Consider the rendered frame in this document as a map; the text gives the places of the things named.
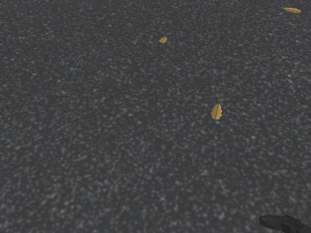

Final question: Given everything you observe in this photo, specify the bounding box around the right robot hand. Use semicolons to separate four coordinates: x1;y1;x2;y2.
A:
259;215;311;233

